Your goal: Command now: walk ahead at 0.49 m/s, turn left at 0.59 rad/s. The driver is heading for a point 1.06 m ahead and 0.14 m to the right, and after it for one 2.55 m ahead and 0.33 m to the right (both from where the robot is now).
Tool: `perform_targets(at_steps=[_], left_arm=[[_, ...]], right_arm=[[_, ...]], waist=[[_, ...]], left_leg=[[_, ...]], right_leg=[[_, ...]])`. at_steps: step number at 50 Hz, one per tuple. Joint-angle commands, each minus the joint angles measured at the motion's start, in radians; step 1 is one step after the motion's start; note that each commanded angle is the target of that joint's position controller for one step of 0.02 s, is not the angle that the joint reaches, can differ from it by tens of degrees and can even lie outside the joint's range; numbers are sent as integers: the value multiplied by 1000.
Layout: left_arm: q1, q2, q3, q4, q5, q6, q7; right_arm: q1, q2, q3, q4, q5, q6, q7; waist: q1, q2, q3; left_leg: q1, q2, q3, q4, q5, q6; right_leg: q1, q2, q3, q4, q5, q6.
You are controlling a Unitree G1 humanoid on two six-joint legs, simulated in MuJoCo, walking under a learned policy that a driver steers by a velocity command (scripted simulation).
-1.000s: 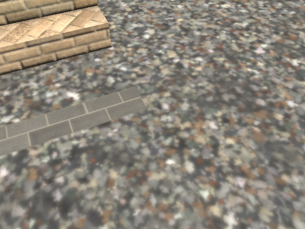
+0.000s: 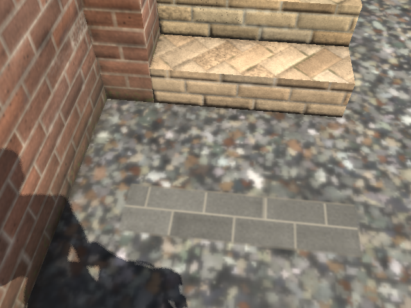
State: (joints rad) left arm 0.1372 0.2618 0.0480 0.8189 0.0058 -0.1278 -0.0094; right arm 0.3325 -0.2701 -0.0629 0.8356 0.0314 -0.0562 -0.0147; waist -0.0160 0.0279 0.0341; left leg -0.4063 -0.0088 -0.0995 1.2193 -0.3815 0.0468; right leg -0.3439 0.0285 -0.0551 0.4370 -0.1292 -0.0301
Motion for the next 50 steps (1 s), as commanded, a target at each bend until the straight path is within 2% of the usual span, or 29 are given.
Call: perform_targets(at_steps=[1,4,7,10,13,15,17,18,19,20,21,22,23,25,27,29,33,34,38,40,41,42,43,44,45,46,47,48,50], left_arm=[[45,83,21,-19,9,-11,-1],[81,115,32,16,-3,-22,-5],[98,142,36,36,-4,-14,-5],[108,170,36,46,-9,-2,-3],[183,184,30,80,-22,19,-10],[174,217,34,94,-31,32,-5],[179,184,18,98,-29,35,-1],[191,123,-10,62,7,26,-1],[369,25,-41,87,-5,13,-8],[325,147,-8,111,-43,16,-6],[242,158,0,80,-56,24,-1],[199,131,-5,71,-38,39,12],[189,123,0,73,-20,58,23],[229,96,0,63,-13,99,32],[255,94,12,41,-14,121,39],[210,72,10,7,-6,131,37],[108,71,17,-65,-3,142,18],[85,74,18,-82,-3,146,12],[44,85,31,-139,-20,164,-9],[84,81,40,-141,-19,165,-19],[108,101,51,-136,-14,163,-15],[149,175,77,-132,-12,161,0],[172,304,104,-158,-5,163,20],[200,283,91,-169,22,141,9],[176,256,84,-172,23,122,1],[115,235,80,-180,4,111,5],[64,195,68,-194,-15,113,11],[29,182,62,-205,-22,118,18],[29,178,58,-218,-12,123,28]], right_arm=[[31,-49,-18,-79,3,2,7],[-32,-23,-9,-126,-7,14,6],[-89,-32,-2,-151,-13,5,8],[-206,-30,10,-185,-21,-11,35],[-286,-28,17,-228,-12,-17,57],[-251,-60,7,-238,-23,-22,60],[-40,-151,-33,-178,-47,-27,41],[115,-253,-53,-153,-69,-22,15],[95,-313,-52,-180,-98,-8,11],[111,-217,-36,-175,-79,-2,20],[55,-172,-21,-167,-56,-4,21],[-24,-133,-6,-168,-43,-8,21],[-89,-105,5,-172,-41,-11,20],[-168,-104,9,-168,-72,-28,18],[-190,-121,4,-151,-75,-31,9],[-166,-132,-1,-124,-56,-19,-14],[-162,-164,-11,-99,-54,7,-40],[-172,-165,-14,-96,-54,14,-41],[-184,-201,-36,-84,-21,36,-30],[-205,-202,-42,-76,-4,45,-27],[-167,-178,-39,-57,0,49,-25],[-115,-139,-31,-42,-21,52,-20],[-131,-78,-9,-90,-73,49,-12],[-221,-114,-18,-119,-62,46,-14],[-258,-141,-28,-125,-33,50,-16],[-245,-136,-31,-116,-24,53,-22],[-234,-143,-36,-100,-34,56,-32],[-226,-147,-41,-100,-41,58,-37],[-205,-130,-40,-99,-39,55,-35]], waist=[[11,-99,-64],[12,-76,-20],[19,-68,-9],[54,-69,11],[84,-91,27],[40,-134,7],[-69,-104,-118],[-112,69,-264],[-20,296,-428],[-79,144,-433],[-63,108,-295],[-30,37,-228],[1,42,-175],[59,83,-154],[76,123,-146],[54,110,-121],[19,94,-90],[16,97,-79],[2,94,-94],[32,80,-108],[35,48,-114],[29,-91,-122],[8,-398,-110],[75,-293,-186],[71,-197,-172],[37,-154,-151],[19,-119,-146],[0,-131,-146],[-10,-142,-173]], left_leg=[[-198,135,-30,13,85,-1],[-267,148,-24,-79,129,-8],[-287,142,-14,-251,241,-17],[-194,115,74,-467,379,-22],[-147,80,122,-571,336,-9],[-79,49,129,-651,290,21],[247,14,142,-751,461,62],[536,250,-98,-685,812,125],[736,510,-465,-740,1004,322],[639,467,-418,-803,923,303],[566,416,-244,-804,886,252],[467,364,-156,-825,826,211],[350,330,-85,-867,778,189],[183,299,14,-923,812,199],[146,297,92,-946,792,212],[149,316,119,-981,612,200],[168,340,153,-1001,386,184],[173,345,164,-1000,368,181],[253,375,160,-920,407,164],[263,360,188,-832,409,117],[243,320,217,-756,354,66],[152,237,290,-571,235,-11],[-183,81,336,-237,-260,-119],[-274,19,136,-54,-329,-121],[-302,33,76,10,-256,-102],[-318,48,52,-4,-159,-89],[-315,60,37,-33,-99,-88],[-275,55,35,-42,-50,-92],[-230,30,37,-65,11,-98]], right_leg=[[200,-283,276,-269,15,-160],[178,-293,188,-314,113,-197],[210,-278,107,-328,174,-193],[186,-230,5,-306,213,-159],[251,-258,13,-235,287,-148],[308,-275,23,-139,452,-120],[237,-186,-17,135,516,-53],[22,-109,-56,461,94,10],[-227,38,76,788,-579,60],[-243,17,207,875,-571,65],[-323,-28,170,869,-538,59],[-326,-78,141,802,-463,67],[-270,-107,131,745,-399,81],[-125,-93,101,701,-301,100],[-119,-85,86,671,-235,108],[-150,-111,83,610,-168,113],[-153,-121,54,478,-116,101],[-153,-119,47,446,-128,93],[-105,-101,5,302,-180,46],[-17,-68,-38,144,-103,7],[56,-41,-34,54,-18,-21],[172,-102,83,-28,255,-65],[340,-350,436,-26,667,-218],[316,-424,551,-67,584,-347],[306,-376,472,-81,521,-319],[287,-324,405,-75,451,-262],[267,-293,370,-74,404,-219],[224,-273,346,-77,407,-206],[215,-245,328,-81,419,-206]])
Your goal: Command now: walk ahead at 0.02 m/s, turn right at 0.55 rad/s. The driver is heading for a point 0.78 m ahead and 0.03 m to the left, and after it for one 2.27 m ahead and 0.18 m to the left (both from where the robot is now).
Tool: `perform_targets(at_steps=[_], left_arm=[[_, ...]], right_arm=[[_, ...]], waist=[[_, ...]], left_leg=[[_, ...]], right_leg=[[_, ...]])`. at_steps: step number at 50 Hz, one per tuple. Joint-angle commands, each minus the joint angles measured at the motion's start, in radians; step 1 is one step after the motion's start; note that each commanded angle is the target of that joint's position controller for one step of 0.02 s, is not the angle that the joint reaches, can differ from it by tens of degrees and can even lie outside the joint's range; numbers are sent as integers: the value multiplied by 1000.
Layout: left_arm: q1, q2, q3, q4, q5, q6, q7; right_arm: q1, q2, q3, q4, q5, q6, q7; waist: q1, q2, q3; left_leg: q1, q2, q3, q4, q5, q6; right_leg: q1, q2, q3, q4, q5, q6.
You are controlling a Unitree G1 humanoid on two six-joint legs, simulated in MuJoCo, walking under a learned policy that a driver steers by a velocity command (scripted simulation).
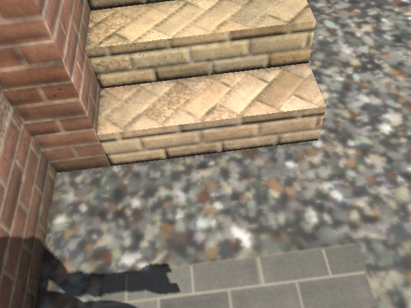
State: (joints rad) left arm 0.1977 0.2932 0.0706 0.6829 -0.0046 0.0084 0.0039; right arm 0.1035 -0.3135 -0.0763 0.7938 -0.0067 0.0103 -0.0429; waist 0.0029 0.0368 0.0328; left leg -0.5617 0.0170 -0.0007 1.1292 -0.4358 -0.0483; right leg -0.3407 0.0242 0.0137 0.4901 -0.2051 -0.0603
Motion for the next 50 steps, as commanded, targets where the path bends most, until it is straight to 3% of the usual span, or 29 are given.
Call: perform_targets(at_steps=[1,3,5,7,12,15,16,17,18,19,20,21,24,26,27,31,35,36,38,39,40,41,42,43,44,46,47,48,50], left_arm=[[-23,150,37,-85,-1,-12,19],[2,168,43,-82,-11,-3,30],[26,179,49,-84,-22,3,43],[23,181,47,-84,-22,1,46],[30,182,48,-81,-18,-3,32],[27,132,30,-71,-22,-11,32],[26,98,20,-69,-15,-15,32],[1,41,4,-89,-11,-24,31],[15,-27,-16,-106,-11,-37,29],[-36,64,7,-167,-38,-54,30],[-37,131,22,-143,-47,-64,27],[-15,129,23,-116,-42,-70,19],[-37,73,12,-105,-16,-80,2],[-77,32,0,-124,-18,-81,-2],[-106,17,-6,-135,-10,-80,-6],[-212,-16,-16,-174,-21,-87,-21],[-260,5,-9,-196,-23,-87,-44],[-228,30,2,-183,-21,-87,-45],[-25,98,40,-127,-15,-87,-32],[168,154,63,-88,-16,-80,-14],[301,257,81,-64,12,-68,1],[316,203,62,-57,25,-71,-6],[227,134,36,-52,20,-80,-11],[151,96,22,-48,6,-86,-12],[87,64,12,-38,3,-96,-21],[19,36,10,-16,12,-120,-29],[75,29,-3,18,50,-117,-21],[84,47,4,33,49,-122,-19],[88,53,6,50,42,-126,-18]], right_arm=[[22,-76,-24,-59,3,-13,-7],[-13,-51,-13,-71,3,-13,-2],[-23,-54,-11,-72,12,-21,14],[-49,-63,-12,-74,13,-38,24],[-41,-69,-19,-60,17,-96,49],[68,-49,-18,-5,25,-122,59],[122,-50,-20,24,17,-126,58],[240,-80,-27,63,6,-131,56],[303,-147,-33,78,-9,-129,51],[286,-233,-59,83,-34,-128,60],[213,-154,-39,55,-17,-131,53],[192,-98,-23,48,-2,-127,45],[208,-76,-3,55,6,-116,45],[252,-64,6,77,7,-113,45],[275,-47,15,87,18,-117,45],[327,-97,21,110,18,-115,36],[367,-112,21,135,40,-107,40],[349,-131,16,136,40,-101,38],[325,-142,14,134,38,-93,33],[301,-128,21,112,26,-97,35],[392,-4,56,79,7,-108,40],[426,-12,55,93,40,-126,48],[342,-102,22,77,70,-126,48],[266,-97,20,56,68,-122,44],[240,-86,16,54,47,-109,42],[273,-43,11,65,35,-75,41],[304,14,27,87,-57,-43,71],[289,30,23,72,-57,-27,86],[213,15,18,36,-32,-16,103]], waist=[[-25,-148,-174],[-9,-135,-160],[7,-144,-171],[20,-196,-121],[16,-200,-75],[-42,-179,-71],[-67,-155,-74],[-107,-84,-91],[-95,124,-95],[-77,268,18],[-61,167,84],[-48,133,89],[-57,78,63],[-73,80,56],[-87,64,66],[-113,76,74],[-103,81,92],[-71,98,90],[57,96,-42],[151,68,-183],[135,-196,-398],[124,-336,-522],[108,-237,-305],[78,-169,-170],[39,-117,-93],[-18,-153,-45],[-38,-75,-10],[-48,-102,11],[-47,-138,25]], left_leg=[[-73,-2,-64,-22,81,-6],[-78,-15,-76,-131,101,-17],[-45,-15,-91,-236,141,-21],[-24,-18,-95,-320,142,-20],[120,-40,-71,-492,71,12],[346,-39,-19,-683,199,51],[450,-27,-16,-736,224,65],[590,83,-130,-785,165,97],[679,272,-405,-891,-34,178],[577,411,-698,-971,-233,318],[566,380,-643,-975,-311,326],[580,321,-545,-972,-246,286],[569,232,-344,-996,32,233],[550,202,-257,-1003,181,236],[531,192,-218,-1009,221,233],[505,185,-133,-1007,399,227],[535,239,-135,-988,478,224],[549,244,-134,-948,568,211],[509,206,-89,-718,915,172],[352,161,-69,-492,810,132],[33,21,-16,-83,313,70],[-71,-47,-160,136,-125,66],[-160,7,-170,218,-71,77],[-175,57,-125,199,20,87],[-139,94,-106,141,95,85],[-29,133,-112,79,180,81],[32,90,-44,49,179,84],[12,83,-35,46,206,82],[-55,92,-42,-8,286,82]], right_leg=[[223,-234,261,-134,480,-174],[249,-242,295,-142,427,-182],[250,-231,345,-202,42,-184],[207,-220,400,-262,-209,-184],[142,-182,452,-254,-290,-173],[44,-134,423,-197,-311,-122],[-11,-91,396,-138,-316,-88],[-121,-31,334,32,-333,-45],[-283,89,176,318,-348,17],[-488,67,171,455,-398,4],[-558,3,200,553,-298,4],[-578,-10,178,581,-205,6],[-532,-82,67,554,-13,45],[-505,-95,17,506,74,64],[-486,-99,8,439,121,69],[-350,-71,-39,196,221,63],[-219,-46,-46,71,175,26],[-172,-36,-47,53,145,22],[143,9,-69,24,134,-17],[441,-77,11,61,141,-57],[822,-365,380,34,4,-161],[797,-476,747,-189,-186,-231],[631,-441,620,-227,-234,-181],[476,-404,455,-242,-175,-150],[349,-346,325,-273,-75,-135],[210,-284,164,-340,38,-114],[104,-280,88,-346,145,-89],[93,-272,34,-351,204,-89],[102,-272,-22,-370,211,-96]])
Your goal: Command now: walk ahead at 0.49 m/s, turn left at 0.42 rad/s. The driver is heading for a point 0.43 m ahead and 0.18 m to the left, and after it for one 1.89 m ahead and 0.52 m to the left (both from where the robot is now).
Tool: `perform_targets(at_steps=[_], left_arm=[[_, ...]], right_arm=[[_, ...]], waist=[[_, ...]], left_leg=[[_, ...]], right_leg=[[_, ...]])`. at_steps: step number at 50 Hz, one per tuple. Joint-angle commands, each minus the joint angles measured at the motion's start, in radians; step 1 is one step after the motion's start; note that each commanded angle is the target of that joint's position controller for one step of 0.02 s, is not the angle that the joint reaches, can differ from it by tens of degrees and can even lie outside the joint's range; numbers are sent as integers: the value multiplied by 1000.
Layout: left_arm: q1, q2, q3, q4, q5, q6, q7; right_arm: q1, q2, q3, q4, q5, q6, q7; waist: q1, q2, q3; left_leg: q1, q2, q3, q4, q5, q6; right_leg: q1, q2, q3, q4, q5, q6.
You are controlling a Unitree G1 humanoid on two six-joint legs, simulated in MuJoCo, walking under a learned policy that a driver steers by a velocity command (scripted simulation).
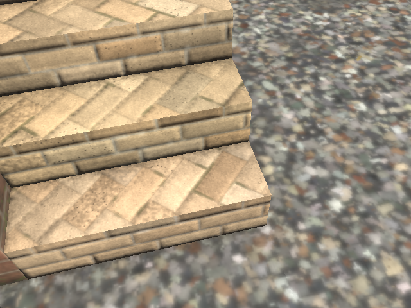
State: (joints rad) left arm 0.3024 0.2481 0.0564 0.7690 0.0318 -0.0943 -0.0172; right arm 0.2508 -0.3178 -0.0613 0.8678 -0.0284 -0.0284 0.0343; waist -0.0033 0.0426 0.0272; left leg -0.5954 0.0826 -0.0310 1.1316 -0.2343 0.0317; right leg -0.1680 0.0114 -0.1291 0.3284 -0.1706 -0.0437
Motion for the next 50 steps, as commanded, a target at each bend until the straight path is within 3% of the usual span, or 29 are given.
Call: perform_targets(at_steps=[1,5,10,12,14,15,16,17,18,19,20,21,24,29,31,32,33,35,36,37,38,39,40,41,42,43,45,47,50], left_arm=[[-11,95,19,-27,2,-23,4],[18,117,22,4,0,-19,14],[95,156,32,60,-2,-2,24],[109,181,34,76,0,13,29],[108,197,32,81,-5,31,31],[109,176,20,54,-2,31,34],[135,56,-8,-19,-11,22,11],[4,146,10,-24,2,16,12],[-59,143,8,-44,-14,3,5],[-50,130,1,-32,-16,-6,6],[-49,134,1,-24,9,-1,7],[-20,129,-2,-16,28,15,8],[-11,97,-13,-18,39,44,4],[-208,90,-25,-82,29,35,-2],[-285,84,-35,-103,28,25,-3],[-261,70,-42,-90,23,27,5],[-266,85,-43,-91,21,24,5],[-249,103,-39,-87,20,13,12],[-168,124,-29,-59,21,4,21],[-43,141,-20,-20,24,-7,32],[95,188,-2,18,30,-19,48],[184,268,15,27,47,-22,65],[109,341,40,29,48,-9,59],[14,239,31,6,37,-3,48],[-60,138,6,-7,17,-3,37],[-83,101,-7,0,12,-5,29],[-50,93,-11,37,1,-22,35],[18,111,-5,80,3,-37,28],[30,119,0,103,-5,-48,32]], right_arm=[[24,12,2,-54,-8,23,31],[-135,13,14,-109,-4,9,53],[-254,-15,11,-165,-15,9,64],[-234,-23,5,-169,-19,9,52],[-26,-47,-15,-111,-30,-8,29],[166,-125,-44,-67,-41,-14,11],[167,-259,-80,-73,-21,-7,-4],[184,-235,-76,-77,8,1,-9],[136,-206,-69,-65,16,4,-15],[88,-154,-56,-65,20,2,-18],[64,-128,-51,-65,24,-3,-20],[32,-102,-42,-63,29,-8,-21],[27,-116,-43,-60,32,-32,-16],[88,-120,-53,-37,23,-35,-22],[108,-126,-60,-32,20,-43,-27],[107,-111,-60,-32,9,-43,-30],[91,-82,-52,-37,11,-41,-35],[54,-90,-53,-49,5,-41,-40],[19,-91,-53,-64,0,-40,-41],[-23,-100,-52,-73,11,-42,-38],[-50,-90,-49,-90,15,-51,-32],[-41,37,-10,-120,16,-64,-33],[140,46,-7,-127,21,-49,-38],[162,-6,-9,-63,-7,-22,-46],[96,-19,-10,-60,-22,-17,-34],[44,-8,-11,-70,-26,-12,-24],[58,18,-7,-74,-35,1,-11],[22,42,-2,-98,-40,8,-14],[-85,43,-1,-154,-49,11,-17]], waist=[[-35,-145,38],[-1,-116,56],[38,-101,83],[29,-112,43],[-58,-88,-90],[-133,-15,-221],[-70,263,-290],[-117,76,-290],[-99,19,-157],[-57,-42,-89],[-27,-67,-46],[6,-57,-50],[38,-37,-69],[-28,19,-10],[-56,16,-14],[-54,58,-54],[-46,47,-57],[-17,36,-51],[29,32,-96],[103,0,-135],[164,-39,-193],[166,-215,-212],[16,-338,-281],[-8,-136,-192],[1,-62,-88],[-3,-79,-18],[-26,-111,1],[-18,-117,-33],[-12,-132,-30]], left_leg=[[-50,28,-13,-56,130,0],[-8,16,37,-328,273,9],[-1,-17,109,-497,155,62],[70,-80,159,-527,32,99],[327,-177,188,-617,8,152],[612,-48,-9,-655,-63,209],[916,242,-549,-739,-81,368],[920,251,-682,-842,-59,355],[818,227,-513,-849,48,326],[697,187,-421,-860,191,292],[608,153,-359,-874,301,268],[552,122,-305,-885,385,255],[480,69,-219,-877,578,252],[456,4,-216,-913,372,205],[485,13,-230,-894,400,189],[498,27,-228,-859,414,186],[485,19,-231,-844,421,170],[436,14,-252,-789,514,135],[432,19,-281,-697,638,118],[418,-21,-259,-553,735,101],[299,-105,-211,-335,609,65],[104,-195,-131,-59,-16,52],[-54,-248,-77,133,-302,38],[-99,-142,-93,257,-238,45],[-98,-111,-81,255,-151,41],[-100,-104,-67,299,-122,28],[-58,-111,-75,279,-59,12],[-111,-138,-59,390,-62,8],[-197,-124,-64,333,-8,3]], right_leg=[[-56,-261,103,-215,166,-116],[-8,-261,14,-229,150,-109],[183,-299,-40,-161,260,-81],[250,-297,-79,-16,583,-69],[220,-262,-131,342,798,-45],[19,-240,-130,638,543,-9],[-454,-35,-100,984,-322,60],[-570,-20,124,1047,-351,51],[-603,-79,155,1003,-232,34],[-546,-112,154,907,-158,29],[-492,-129,162,841,-153,44],[-428,-136,166,804,-145,59],[-374,-113,140,744,-130,93],[-430,-86,126,476,69,110],[-413,-68,128,368,127,103],[-371,-53,121,399,106,97],[-336,-53,138,363,109,85],[-215,-22,139,285,79,66],[-113,-1,142,273,50,40],[12,15,127,169,71,19],[213,-47,163,99,74,1],[348,-336,439,49,145,-40],[366,-490,855,-66,153,-182],[258,-469,831,-77,-181,-205],[121,-383,684,-116,-344,-181],[23,-325,561,-126,-275,-163],[-66,-267,377,-119,-7,-148],[-23,-286,321,-68,263,-181],[0,-288,265,-88,262,-184]])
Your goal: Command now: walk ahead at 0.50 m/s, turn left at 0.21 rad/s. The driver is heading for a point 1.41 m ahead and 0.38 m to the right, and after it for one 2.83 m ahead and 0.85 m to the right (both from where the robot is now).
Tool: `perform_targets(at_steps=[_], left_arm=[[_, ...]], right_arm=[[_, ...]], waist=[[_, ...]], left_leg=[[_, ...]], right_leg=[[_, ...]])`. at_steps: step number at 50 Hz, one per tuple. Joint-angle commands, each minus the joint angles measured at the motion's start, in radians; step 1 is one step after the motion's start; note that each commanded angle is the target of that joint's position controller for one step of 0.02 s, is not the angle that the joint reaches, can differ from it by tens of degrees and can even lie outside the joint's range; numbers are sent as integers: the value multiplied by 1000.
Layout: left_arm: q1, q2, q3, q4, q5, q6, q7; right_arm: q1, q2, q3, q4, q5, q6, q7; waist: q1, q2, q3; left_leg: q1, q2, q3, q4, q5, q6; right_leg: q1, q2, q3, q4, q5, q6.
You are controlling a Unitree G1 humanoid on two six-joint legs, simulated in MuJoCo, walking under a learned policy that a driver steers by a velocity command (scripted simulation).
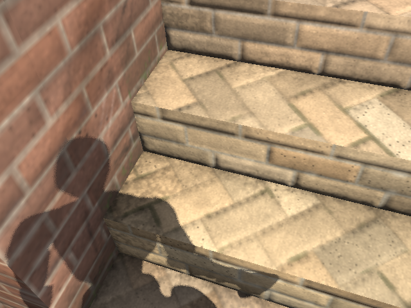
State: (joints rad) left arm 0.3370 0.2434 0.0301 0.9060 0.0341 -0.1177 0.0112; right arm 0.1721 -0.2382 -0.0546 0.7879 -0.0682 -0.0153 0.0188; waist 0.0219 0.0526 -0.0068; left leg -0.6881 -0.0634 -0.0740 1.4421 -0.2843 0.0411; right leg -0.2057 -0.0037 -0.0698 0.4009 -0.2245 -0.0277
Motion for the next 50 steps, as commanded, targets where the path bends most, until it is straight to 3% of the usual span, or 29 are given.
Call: perform_targets(at_steps=[1,6,8,10,11,12,13,14,16,19,23,24,26,28,29,30,31,32,33,34,36,37,39,41,42,44,46,48,50], left_arm=[[-15,123,24,-31,-13,-24,10],[-49,126,21,-18,-21,-10,27],[-74,151,32,-20,-31,-2,20],[-110,84,26,-31,-62,12,1],[-49,-33,4,-52,-56,8,-4],[107,-60,7,-19,-71,36,24],[30,-49,7,-68,-35,62,35],[-162,-41,13,-139,-2,78,45],[-337,-98,-9,-270,14,96,34],[-402,-160,-41,-384,-9,108,23],[-444,-139,-57,-484,-10,134,32],[-513,-140,-59,-530,-20,139,27],[-526,-173,-90,-559,-13,148,8],[-348,-133,-70,-446,-12,163,14],[-169,-126,-60,-402,-2,169,16],[-90,-69,-47,-399,13,162,16],[-89,-19,-25,-397,13,162,8],[-81,92,19,-379,12,171,24],[-109,218,75,-383,20,183,30],[-230,180,68,-395,18,181,33],[-151,88,38,-259,24,142,29],[-12,43,-16,-219,7,76,-54],[61,7,-10,-62,27,63,-80],[-32,5,-1,-64,47,59,-94],[31,33,5,-45,44,60,-81],[292,-25,-20,73,72,66,-80],[278,-15,-33,79,92,50,-96],[205,39,-32,38,82,28,-98],[299,18,-47,66,34,25,-80]], right_arm=[[-51,-19,8,-106,-10,9,-21],[-84,31,56,-119,16,6,-35],[112,2,41,-64,24,-26,-62],[310,-40,24,32,7,-66,-69],[353,-186,-13,27,5,-60,-70],[420,-238,-36,26,-6,-41,-62],[312,-209,-36,8,15,-28,-54],[221,-114,-12,17,28,-30,-50],[227,31,32,69,15,-52,-56],[292,2,32,156,9,-69,-69],[212,-34,48,149,29,-80,-68],[220,-34,52,149,44,-79,-78],[220,-114,32,120,70,-66,-114],[250,-188,13,56,87,-42,-128],[213,-246,-10,25,64,-34,-122],[161,-292,-36,-14,79,-28,-92],[125,-293,-46,-66,90,-25,-61],[10,-265,-39,-171,73,-32,-17],[-123,-131,-23,-240,22,-44,25],[-154,26,9,-277,-35,-40,17],[-60,113,52,-276,-11,-13,-26],[-55,-17,61,-239,36,-57,33],[-82,28,79,-269,29,-90,38],[-89,17,91,-233,41,-72,31],[-78,35,100,-206,42,-58,46],[-133,130,140,-185,33,-57,74],[-219,90,139,-183,54,-74,66],[-360,62,129,-255,62,-56,61],[-552,128,143,-327,44,-12,77]], waist=[[-44,-162,23],[-43,-193,-22],[-118,-175,-172],[-193,-57,-144],[-139,216,-169],[-141,184,-321],[-90,108,-236],[-90,88,-36],[-58,55,104],[-14,-12,62],[70,-16,105],[54,6,142],[23,32,32],[35,29,-225],[90,113,-343],[109,155,-445],[123,119,-457],[149,-90,-410],[157,-315,-363],[82,-197,-244],[-31,-37,47],[48,-93,132],[-44,-48,31],[-97,-45,-31],[-84,-150,-48],[-32,-133,23],[-26,-46,79],[-20,-98,4],[36,-173,-3]], left_leg=[[-100,31,26,-12,17,-15],[249,80,170,-600,-1,-14],[426,62,142,-815,121,37],[703,64,206,-1158,517,24],[910,386,-175,-1050,1065,58],[894,555,-317,-1060,1152,201],[768,556,-295,-1146,554,271],[659,498,-258,-1238,101,249],[548,409,-139,-1261,-32,185],[552,422,-40,-1281,-139,116],[323,308,183,-1382,-6,80],[301,296,211,-1441,115,110],[397,292,281,-1602,439,175],[647,321,360,-1296,1611,189],[772,396,341,-1083,1937,193],[842,419,330,-863,2023,198],[748,375,311,-655,1828,173],[355,241,273,-335,1307,118],[-33,28,112,159,258,58],[-203,24,-100,589,219,28],[-331,69,-53,682,172,8],[-571,-115,-309,686,191,128],[-681,-55,-206,696,93,129],[-628,20,-72,521,202,123],[-640,2,5,808,177,98],[-935,-24,-43,1169,58,132],[-975,24,-16,1013,109,148],[-645,103,109,631,276,93],[-481,95,250,486,149,44]], right_leg=[[22,-254,173,-172,343,-191],[16,-208,79,-149,707,-156],[146,-204,97,110,976,-155],[-60,-75,62,538,577,-111],[-445,65,22,957,-188,-38],[-487,99,189,1397,-232,-31],[-610,53,143,1562,-220,-28],[-799,21,81,1708,-249,-27],[-996,1,140,1880,-245,-56],[-1133,42,193,1999,-255,-96],[-1007,25,74,1708,-157,-72],[-960,10,14,1574,-158,-59],[-665,-18,-111,1209,-331,-66],[-387,138,-218,1054,-469,-74],[-322,147,-160,1027,-493,-109],[-250,184,-77,864,-523,-129],[-157,219,41,642,-452,-141],[-19,75,503,356,-638,-220],[29,-79,1058,-57,-796,-259],[-87,-144,1147,-127,-699,-227],[-297,-100,805,32,-501,-134],[-209,-29,608,220,-16,-223],[-85,-83,571,182,324,-228],[-163,-35,423,89,107,-206],[-228,-30,461,72,129,-234],[-64,-90,594,65,-13,-248],[-53,-82,550,42,-50,-213],[-323,-27,465,-72,-46,-200],[-447,-94,537,-246,92,-263]])
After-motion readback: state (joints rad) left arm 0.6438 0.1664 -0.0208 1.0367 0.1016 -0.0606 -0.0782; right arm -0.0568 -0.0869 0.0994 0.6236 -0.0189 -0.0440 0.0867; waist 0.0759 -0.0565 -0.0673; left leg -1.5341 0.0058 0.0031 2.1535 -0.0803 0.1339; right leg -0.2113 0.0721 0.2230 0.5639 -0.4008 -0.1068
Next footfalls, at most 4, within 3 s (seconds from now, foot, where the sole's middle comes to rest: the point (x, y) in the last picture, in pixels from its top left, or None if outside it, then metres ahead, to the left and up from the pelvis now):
0.20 left None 0.17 0.14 -0.78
0.60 right None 0.29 -0.08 -0.59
1.12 left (237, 220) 0.59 -0.02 -0.39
1.60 right None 0.71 -0.42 -0.20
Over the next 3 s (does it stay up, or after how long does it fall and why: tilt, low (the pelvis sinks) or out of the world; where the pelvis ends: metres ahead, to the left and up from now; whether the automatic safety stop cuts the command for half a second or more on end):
stays up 1.02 -0.35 0.77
